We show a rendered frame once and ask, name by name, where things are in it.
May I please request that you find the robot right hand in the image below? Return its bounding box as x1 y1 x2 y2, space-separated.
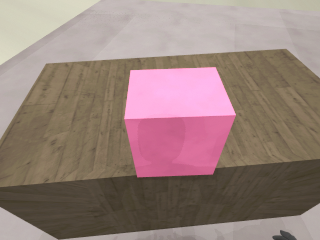
272 230 297 240

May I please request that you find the carton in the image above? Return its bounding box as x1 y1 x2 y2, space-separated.
124 67 236 178

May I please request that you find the pedestal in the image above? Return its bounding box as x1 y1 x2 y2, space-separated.
0 49 320 240

